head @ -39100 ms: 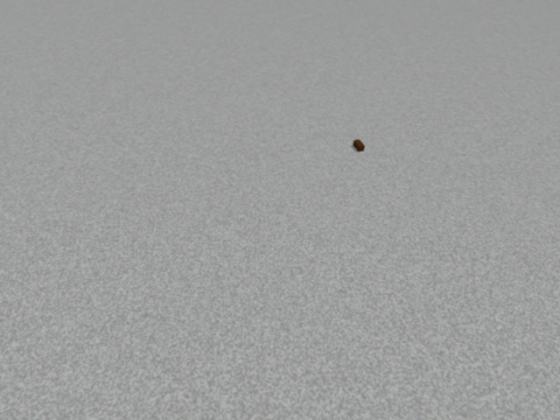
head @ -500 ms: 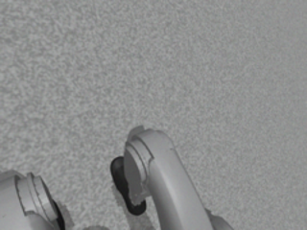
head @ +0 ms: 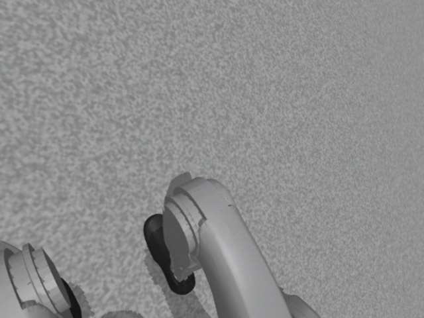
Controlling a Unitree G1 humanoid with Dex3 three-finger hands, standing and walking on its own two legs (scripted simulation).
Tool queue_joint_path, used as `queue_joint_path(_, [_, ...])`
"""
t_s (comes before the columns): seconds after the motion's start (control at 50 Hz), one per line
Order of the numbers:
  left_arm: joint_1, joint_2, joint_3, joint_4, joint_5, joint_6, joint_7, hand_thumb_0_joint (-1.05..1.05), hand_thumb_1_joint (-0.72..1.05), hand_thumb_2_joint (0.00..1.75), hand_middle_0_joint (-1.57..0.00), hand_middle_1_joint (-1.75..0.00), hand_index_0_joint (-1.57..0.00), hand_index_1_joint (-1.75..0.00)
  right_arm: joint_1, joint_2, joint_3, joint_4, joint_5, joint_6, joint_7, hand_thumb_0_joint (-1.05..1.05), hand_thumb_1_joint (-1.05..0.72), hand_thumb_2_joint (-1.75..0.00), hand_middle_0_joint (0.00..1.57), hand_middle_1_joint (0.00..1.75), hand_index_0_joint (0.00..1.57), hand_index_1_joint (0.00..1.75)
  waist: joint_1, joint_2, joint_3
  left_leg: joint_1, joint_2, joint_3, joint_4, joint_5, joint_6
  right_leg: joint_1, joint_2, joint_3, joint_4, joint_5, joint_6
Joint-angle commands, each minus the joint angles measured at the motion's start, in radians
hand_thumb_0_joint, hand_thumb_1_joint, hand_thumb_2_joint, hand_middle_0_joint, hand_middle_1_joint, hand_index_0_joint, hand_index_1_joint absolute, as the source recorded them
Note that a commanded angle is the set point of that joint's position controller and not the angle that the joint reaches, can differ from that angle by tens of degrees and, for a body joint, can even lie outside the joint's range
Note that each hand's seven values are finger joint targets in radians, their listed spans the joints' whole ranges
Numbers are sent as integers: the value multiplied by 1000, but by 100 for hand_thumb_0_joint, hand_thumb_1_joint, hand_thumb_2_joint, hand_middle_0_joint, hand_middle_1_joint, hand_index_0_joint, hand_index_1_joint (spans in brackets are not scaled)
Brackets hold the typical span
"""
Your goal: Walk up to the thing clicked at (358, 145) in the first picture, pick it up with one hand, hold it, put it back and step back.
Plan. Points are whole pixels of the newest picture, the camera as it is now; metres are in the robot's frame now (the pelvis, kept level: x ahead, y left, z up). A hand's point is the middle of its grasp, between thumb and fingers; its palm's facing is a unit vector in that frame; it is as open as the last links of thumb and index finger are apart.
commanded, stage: open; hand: left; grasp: from above
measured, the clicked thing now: out of the picture +0.51 +0.34 -0.29
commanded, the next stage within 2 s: withdraw in 1.14 s
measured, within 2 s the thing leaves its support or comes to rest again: neither
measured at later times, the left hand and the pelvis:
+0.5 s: hand out of the picture +0.50 +0.33 -0.24, palm faces -0.41 -0.18 -0.89, open 10.4 cm; pelvis +0.00 +0.00 +0.00, yaw +0 degrees
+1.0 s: hand out of the picture +0.50 +0.34 -0.24, palm faces -0.41 -0.17 -0.89, open 13.4 cm; pelvis +0.00 +0.00 +0.00, yaw -1 degrees
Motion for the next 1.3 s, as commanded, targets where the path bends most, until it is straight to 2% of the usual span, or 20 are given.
queue_joint_path(0.0, [-246,192,-1,-86,-6,0,38,0,78,7,-109,-23,-115,-18,209,-344,-97,29,-4,1,-7,0,-89,-90,20,30,20,30,-68,599,-622,505,47,54,-276,259,-13,394,37,-95,-175,257,-80])
queue_joint_path(0.06, [-281,219,12,-138,-7,-4,36,0,54,15,-85,-31,-91,-27,205,-349,-95,25,-4,0,-7,0,-88,-89,20,30,20,30,-59,614,-629,518,49,48,-274,258,-14,375,31,-95,-172,256,-79])
queue_joint_path(0.12, [-285,224,5,-162,-7,-7,40,0,31,27,-74,-40,-77,-36,197,-347,-92,19,-5,0,-6,0,-89,-89,20,30,20,30,-60,629,-667,528,51,52,-270,288,-15,412,36,-94,-172,282,-79])
queue_joint_path(0.16, [-248,194,-1,-107,-19,-2,32,0,24,32,-70,-43,-73,-40,212,-346,-93,31,-4,-2,-3,0,-89,-90,20,30,20,30,-70,589,-617,491,48,55,-265,277,-10,403,35,-92,-175,275,-77])
queue_joint_path(0.22, [-262,208,-1,-129,-19,-1,23,0,15,40,-64,-47,-66,-46,217,-348,-92,27,-5,-2,-4,0,-89,-90,20,30,20,30,-70,591,-603,488,47,59,-264,260,-9,395,33,-87,-186,261,-76])
queue_joint_path(0.26, [-283,243,17,-181,-18,-2,19,0,10,45,-60,-51,-62,-50,221,-353,-92,29,-3,-2,-3,0,-89,-90,20,30,20,30,-59,618,-638,520,51,52,-266,273,-13,394,30,-88,-182,265,-77])
queue_joint_path(0.3, [-274,230,11,-194,-19,-1,12,0,5,49,-57,-54,-58,-53,213,-347,-91,27,-5,-1,0,0,-89,-90,20,30,20,30,-55,653,-668,569,57,46,-267,326,-21,395,31,-90,-173,294,-78])
queue_joint_path(0.38, [-241,223,8,-145,-32,1,4,0,-5,57,-47,-62,-49,-61,224,-351,-89,28,-3,8,2,0,-89,-90,20,30,20,30,-64,593,-630,491,49,58,-258,295,-9,430,36,-88,-188,284,-76])
queue_joint_path(0.44, [-261,244,9,-191,-26,-5,4,0,-10,61,-44,-67,-45,-65,207,-348,-87,8,-3,9,0,0,-89,-90,20,30,20,30,-46,617,-662,512,50,57,-267,298,-12,440,37,-90,-181,286,-78])
queue_joint_path(0.5, [-231,235,18,-140,-28,-4,4,0,-14,65,-38,-71,-40,-70,228,-356,-87,32,-5,13,0,0,-89,-90,20,30,20,30,-63,593,-638,492,51,52,-262,294,-13,425,37,-97,-185,279,-79])
queue_joint_path(0.58, [-252,254,16,-179,-23,-12,9,0,-22,71,-32,-78,-33,-77,216,-350,-86,19,-6,17,-6,0,-89,-90,20,30,20,30,-54,603,-646,499,50,58,-267,282,-9,445,40,-93,-190,277,-76])
queue_joint_path(0.64, [-232,214,-10,-133,-27,-13,10,0,-27,75,-27,-83,-28,-81,195,-351,-88,6,-4,10,-7,0,-89,-90,20,30,20,30,-65,589,-610,501,51,53,-270,266,-10,412,43,-96,-189,262,-78])
queue_joint_path(0.72, [-288,263,21,-233,-21,-18,18,0,-33,80,-22,-88,-24,-86,196,-351,-89,11,-6,6,-7,0,-89,-90,20,30,20,30,-48,655,-671,553,57,51,-269,315,-18,415,35,-93,-185,295,-78])
queue_joint_path(0.74, [-231,230,2,-142,-20,-9,18,0,-35,82,-22,-88,-22,-87,201,-346,-87,14,-10,9,-6,0,-89,-90,20,30,20,30,-58,616,-653,542,57,51,-273,310,-15,442,41,-97,-189,293,-77])
queue_joint_path(0.76, [-257,224,3,-184,-23,-11,17,0,-36,83,-20,-90,-21,-89,204,-350,-86,13,-6,9,-3,0,-89,-90,20,30,20,30,-68,626,-652,534,56,48,-267,324,-15,430,38,-97,-183,306,-76])
queue_joint_path(0.78, [-226,213,0,-121,-25,-6,20,0,-37,83,-18,-92,-19,-90,209,-346,-87,23,-8,12,-4,0,-88,-89,20,30,20,30,-69,591,-631,506,53,49,-269,299,-11,434,43,-99,-189,291,-76])
queue_joint_path(0.88, [-286,233,3,-203,-20,-10,13,0,-44,89,-13,-97,-14,-96,193,-353,-86,3,-8,11,-3,0,-89,-90,20,30,20,30,-65,639,-636,537,56,44,-279,286,-18,400,35,-97,-187,276,-79])
queue_joint_path(0.98, [-236,222,-3,-135,-25,-8,14,0,-49,94,-7,-102,-8,-101,208,-349,-84,17,-8,12,-6,0,-88,-89,20,30,20,30,-71,595,-608,506,53,51,-279,282,-12,432,39,-93,-194,279,-76])
queue_joint_path(1.2, [-264,249,7,-183,-27,-8,14,0,-50,95,-6,-103,-7,-102,211,-351,-76,20,-9,16,-9,0,-88,-89,20,30,20,30,-67,621,-634,518,55,49,-272,302,-13,433,36,-94,-191,291,-74])
queue_joint_path(1.28, [-273,262,5,-175,-27,-8,14,0,-52,98,-8,-100,-9,-100,213,-355,-76,14,-9,20,-15,0,-90,-90,20,30,20,30,-73,596,-621,486,51,56,-284,241,-9,456,40,-93,-205,254,-74])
